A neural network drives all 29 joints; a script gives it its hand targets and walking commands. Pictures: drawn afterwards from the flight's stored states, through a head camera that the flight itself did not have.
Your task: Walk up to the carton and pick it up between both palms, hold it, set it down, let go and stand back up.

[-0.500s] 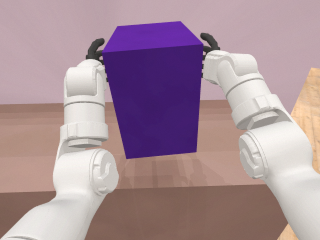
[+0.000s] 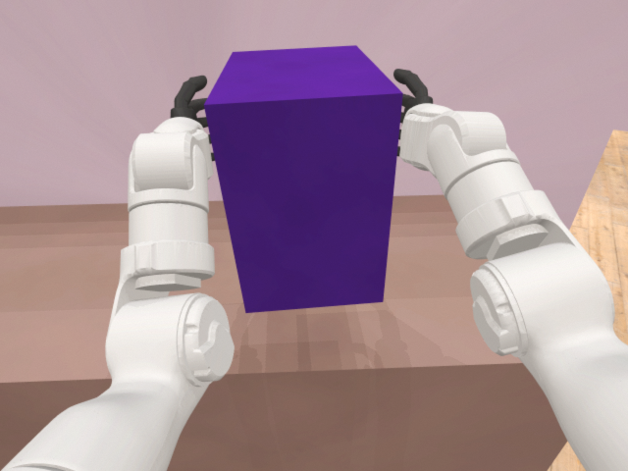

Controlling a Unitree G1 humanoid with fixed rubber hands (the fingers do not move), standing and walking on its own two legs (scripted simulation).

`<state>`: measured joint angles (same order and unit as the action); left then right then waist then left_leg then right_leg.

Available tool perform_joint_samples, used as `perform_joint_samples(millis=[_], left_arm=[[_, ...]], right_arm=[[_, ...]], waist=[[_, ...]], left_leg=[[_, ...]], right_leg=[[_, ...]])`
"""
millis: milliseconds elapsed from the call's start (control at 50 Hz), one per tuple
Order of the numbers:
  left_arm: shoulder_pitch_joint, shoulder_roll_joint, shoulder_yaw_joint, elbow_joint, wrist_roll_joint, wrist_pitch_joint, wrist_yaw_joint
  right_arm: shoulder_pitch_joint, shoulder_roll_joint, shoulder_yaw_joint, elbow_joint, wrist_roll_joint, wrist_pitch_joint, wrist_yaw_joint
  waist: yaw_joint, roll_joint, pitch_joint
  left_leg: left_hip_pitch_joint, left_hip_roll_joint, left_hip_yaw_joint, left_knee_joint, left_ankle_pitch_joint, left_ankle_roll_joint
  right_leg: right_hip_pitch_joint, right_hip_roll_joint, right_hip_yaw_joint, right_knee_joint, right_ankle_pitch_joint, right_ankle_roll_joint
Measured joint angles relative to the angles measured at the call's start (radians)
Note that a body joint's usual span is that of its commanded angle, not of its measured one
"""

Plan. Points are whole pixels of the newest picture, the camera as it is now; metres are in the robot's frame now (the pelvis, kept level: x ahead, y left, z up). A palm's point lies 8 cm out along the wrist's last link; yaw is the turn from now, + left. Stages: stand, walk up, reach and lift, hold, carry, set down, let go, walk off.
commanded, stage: hold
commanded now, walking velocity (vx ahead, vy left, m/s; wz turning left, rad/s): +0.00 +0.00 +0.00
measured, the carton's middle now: (304, 171) +0.39 +0.01 +0.27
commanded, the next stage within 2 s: none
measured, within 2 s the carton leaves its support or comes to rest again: neither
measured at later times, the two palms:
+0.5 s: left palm (182, 142) +0.36 +0.14 +0.33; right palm (411, 126) +0.36 -0.11 +0.33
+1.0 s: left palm (186, 136) +0.36 +0.14 +0.33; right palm (417, 126) +0.36 -0.12 +0.33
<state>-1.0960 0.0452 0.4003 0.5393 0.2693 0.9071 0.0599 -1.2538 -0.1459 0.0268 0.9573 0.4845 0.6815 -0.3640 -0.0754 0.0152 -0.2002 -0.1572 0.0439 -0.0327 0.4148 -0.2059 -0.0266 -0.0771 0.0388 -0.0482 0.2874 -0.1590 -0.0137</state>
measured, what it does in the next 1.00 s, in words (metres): stands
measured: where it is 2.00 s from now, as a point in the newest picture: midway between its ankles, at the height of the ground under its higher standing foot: outside the picture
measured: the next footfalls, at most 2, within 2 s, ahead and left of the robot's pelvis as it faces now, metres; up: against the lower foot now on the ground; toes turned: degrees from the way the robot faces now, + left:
none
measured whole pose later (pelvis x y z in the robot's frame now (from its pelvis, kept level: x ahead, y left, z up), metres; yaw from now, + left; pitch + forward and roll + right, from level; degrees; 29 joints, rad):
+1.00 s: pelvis +0.00 +0.00 +0.00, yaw +0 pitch -3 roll -2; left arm -1.11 0.05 0.41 0.56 0.27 0.90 0.05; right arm -1.27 -0.14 0.02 0.97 0.48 0.69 -0.37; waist -0.07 0.02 -0.21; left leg -0.16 0.04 -0.04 0.41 -0.20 -0.03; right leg -0.08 0.04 -0.05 0.29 -0.16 -0.02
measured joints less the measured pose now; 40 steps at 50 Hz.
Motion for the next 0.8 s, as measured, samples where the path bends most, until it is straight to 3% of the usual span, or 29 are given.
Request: perform_joint_samples(millis=[460, 800], left_arm=[[0.03, -0.005, -0.01, -0.055, -0.004, 0.013, -0.007], [-0.005, 0.0, 0.006, -0.007, 0.004, 0.008, -0.003]], right_arm=[[0.021, -0.002, 0.017, -0.056, 0.01, 0.022, -0.013], [-0.012, 0.006, -0.024, 0.004, -0.01, 0.011, -0.004]], waist=[[-0.001, -0.005, -0.003], [-0.002, -0.004, -0.004]], left_leg=[[0.004, -0.001, -0.003, 0.005, -0.005, 0.0], [-0.006, -0.002, -0.005, 0.002, 0.005, -0.001]], right_leg=[[0.008, 0.0, -0.002, -0.001, -0.003, 0.001], [-0.008, -0.001, -0.003, 0.009, 0.0, -0.001]])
